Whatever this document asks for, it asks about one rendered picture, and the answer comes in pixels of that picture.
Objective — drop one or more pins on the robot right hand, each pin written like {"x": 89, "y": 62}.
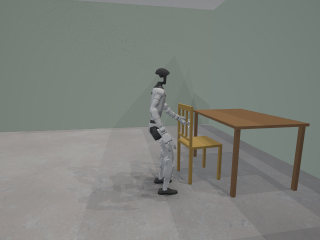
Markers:
{"x": 166, "y": 140}

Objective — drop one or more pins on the robot left forearm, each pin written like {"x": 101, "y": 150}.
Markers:
{"x": 172, "y": 114}

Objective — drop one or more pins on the right robot upper arm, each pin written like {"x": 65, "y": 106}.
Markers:
{"x": 157, "y": 98}

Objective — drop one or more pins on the robot right forearm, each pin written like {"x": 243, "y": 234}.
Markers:
{"x": 157, "y": 120}

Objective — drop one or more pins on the right robot foot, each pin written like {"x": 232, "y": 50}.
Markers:
{"x": 167, "y": 192}

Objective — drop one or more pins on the chair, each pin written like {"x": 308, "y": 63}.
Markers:
{"x": 194, "y": 143}

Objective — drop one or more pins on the left robot shin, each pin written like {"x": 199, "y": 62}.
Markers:
{"x": 161, "y": 167}

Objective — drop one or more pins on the robot left hand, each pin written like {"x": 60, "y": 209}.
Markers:
{"x": 183, "y": 121}

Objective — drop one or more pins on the table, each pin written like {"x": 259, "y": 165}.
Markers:
{"x": 240, "y": 119}

